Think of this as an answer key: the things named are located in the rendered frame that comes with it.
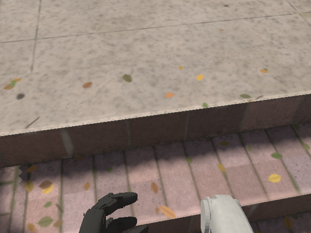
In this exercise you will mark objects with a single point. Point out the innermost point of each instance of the stairs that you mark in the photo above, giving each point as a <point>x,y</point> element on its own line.
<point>257,152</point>

